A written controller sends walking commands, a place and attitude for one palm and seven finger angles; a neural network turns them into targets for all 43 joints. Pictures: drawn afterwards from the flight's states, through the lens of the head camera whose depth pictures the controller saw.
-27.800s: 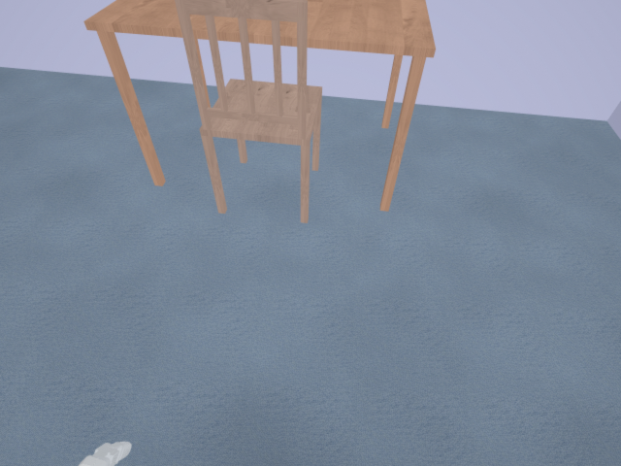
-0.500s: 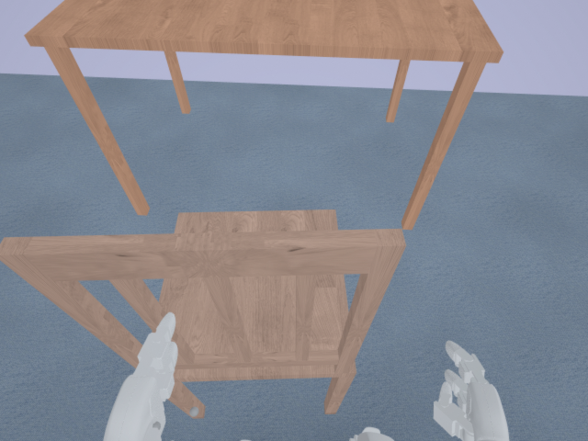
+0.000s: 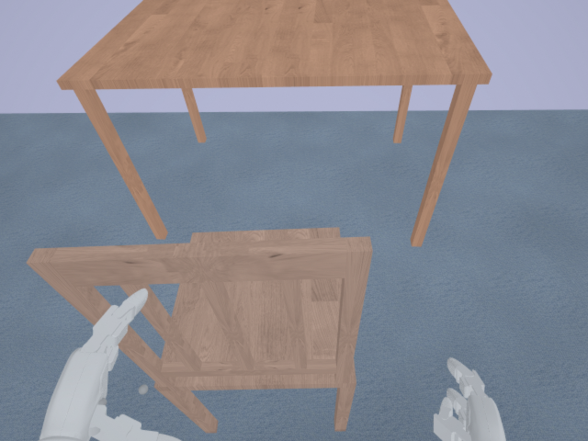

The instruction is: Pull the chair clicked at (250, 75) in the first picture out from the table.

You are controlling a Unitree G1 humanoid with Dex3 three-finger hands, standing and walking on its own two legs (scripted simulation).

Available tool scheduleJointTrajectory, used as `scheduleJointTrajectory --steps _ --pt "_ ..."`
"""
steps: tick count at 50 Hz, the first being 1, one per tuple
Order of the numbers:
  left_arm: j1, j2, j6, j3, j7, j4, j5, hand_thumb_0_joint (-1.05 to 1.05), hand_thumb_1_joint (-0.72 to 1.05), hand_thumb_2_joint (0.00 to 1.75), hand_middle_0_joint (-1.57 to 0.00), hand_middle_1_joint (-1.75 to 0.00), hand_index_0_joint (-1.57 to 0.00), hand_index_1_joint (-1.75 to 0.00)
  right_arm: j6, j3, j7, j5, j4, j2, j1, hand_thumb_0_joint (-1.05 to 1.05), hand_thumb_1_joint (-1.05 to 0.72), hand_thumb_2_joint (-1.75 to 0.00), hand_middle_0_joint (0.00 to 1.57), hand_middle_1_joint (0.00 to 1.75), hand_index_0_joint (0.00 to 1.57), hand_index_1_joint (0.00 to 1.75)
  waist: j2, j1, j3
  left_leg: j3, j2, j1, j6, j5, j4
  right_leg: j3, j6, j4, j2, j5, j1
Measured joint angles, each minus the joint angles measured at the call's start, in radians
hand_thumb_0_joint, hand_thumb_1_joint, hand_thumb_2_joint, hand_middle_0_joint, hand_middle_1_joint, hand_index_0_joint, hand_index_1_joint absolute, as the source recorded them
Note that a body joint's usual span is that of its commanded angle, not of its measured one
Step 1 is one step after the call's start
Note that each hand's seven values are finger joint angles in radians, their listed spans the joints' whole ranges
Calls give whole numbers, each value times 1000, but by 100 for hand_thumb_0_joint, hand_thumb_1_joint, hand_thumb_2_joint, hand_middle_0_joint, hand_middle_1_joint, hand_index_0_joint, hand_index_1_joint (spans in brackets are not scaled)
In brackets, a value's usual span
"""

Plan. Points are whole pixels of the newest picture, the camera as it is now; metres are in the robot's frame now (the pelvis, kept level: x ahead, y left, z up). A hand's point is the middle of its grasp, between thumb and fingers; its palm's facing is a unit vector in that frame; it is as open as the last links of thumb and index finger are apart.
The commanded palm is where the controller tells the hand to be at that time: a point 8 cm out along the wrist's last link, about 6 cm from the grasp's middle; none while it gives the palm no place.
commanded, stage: draw the hand back to the body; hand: left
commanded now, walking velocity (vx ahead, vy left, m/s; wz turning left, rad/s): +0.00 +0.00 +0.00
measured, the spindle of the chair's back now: (232, 329) +0.29 +0.13 -0.05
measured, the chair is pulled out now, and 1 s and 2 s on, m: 0.58 0.58 0.58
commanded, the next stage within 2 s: step back with the hand held close in 0.92 s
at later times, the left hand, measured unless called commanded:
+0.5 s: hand (31, 302) +0.20 +0.25 +0.20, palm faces +0.48 -0.76 -0.44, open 9.7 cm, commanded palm +0.15 +0.30 +0.21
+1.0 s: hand (15, 289) +0.22 +0.28 +0.20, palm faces +0.48 -0.77 -0.43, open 7.4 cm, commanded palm +0.16 +0.31 +0.21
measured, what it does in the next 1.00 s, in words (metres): stands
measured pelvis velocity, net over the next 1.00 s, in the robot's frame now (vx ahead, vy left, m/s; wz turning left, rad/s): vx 0.02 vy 0.01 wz -0.03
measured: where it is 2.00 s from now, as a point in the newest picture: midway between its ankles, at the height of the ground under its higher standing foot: outside the picture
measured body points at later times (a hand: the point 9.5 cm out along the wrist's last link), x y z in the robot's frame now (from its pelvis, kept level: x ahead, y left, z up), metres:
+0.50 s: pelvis +0.01 +0.00 +0.03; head +0.00 -0.04 +0.48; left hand +0.17 +0.29 +0.22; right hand +0.21 -0.22 -0.06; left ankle -0.03 +0.15 -0.70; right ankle +0.03 -0.12 -0.70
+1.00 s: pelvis +0.02 +0.01 +0.04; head +0.01 -0.02 +0.48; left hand +0.18 +0.31 +0.22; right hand +0.20 -0.22 -0.06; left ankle -0.03 +0.15 -0.70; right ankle +0.04 -0.12 -0.70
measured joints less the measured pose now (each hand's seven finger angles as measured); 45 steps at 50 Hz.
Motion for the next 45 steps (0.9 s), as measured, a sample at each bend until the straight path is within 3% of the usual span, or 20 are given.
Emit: scheduleJointTrajectory --steps 4,9,20,29,36,45 --pt "-21 -2 47 31 48 17 14 -1 -23 36 -6 -7 -31 -19 8 4 -12 -6 6 -12 -8 2 -90 -90 20 30 20 30 8 5 24 4 5 99 -2 36 -89 -1 -2 -81 7 31 96" --pt "-48 -5 64 68 76 31 16 -1 -6 44 -8 -11 -34 -23 -5 8 -10 -12 21 -25 -18 2 -90 -90 20 30 20 30 9 19 51 7 6 190 -3 78 -184 -2 -3 -163 10 64 182" --pt "-138 -15 15 205 117 -2 9 0 33 63 -13 -19 -27 -25 -38 7 18 -24 69 -37 -43 2 -90 -90 20 30 20 30 18 54 83 14 4 303 -2 135 -315 -1 -2 -271 12 107 287" --pt "-210 -1 -29 308 114 -2 0 0 65 78 -18 -25 -21 -26 -4 -2 40 -21 86 -26 -62 2 -90 -90 20 30 20 30 25 42 85 31 2 343 4 151 -364 14 4 -310 13 123 316" --pt "-188 -18 -18 302 101 4 -2 0 82 86 -20 -29 -21 -29 21 -13 50 -22 89 -31 -50 2 -90 -90 20 30 20 30 14 35 96 41 -1 348 11 159 -382 23 11 -333 12 136 319" --pt "-176 -8 -10 299 108 -28 4 1 87 89 -21 -30 -22 -30 23 -15 45 -25 101 -32 -33 2 -90 -90 20 30 20 30 3 40 90 44 -5 363 18 157 -391 26 19 -353 9 143 340"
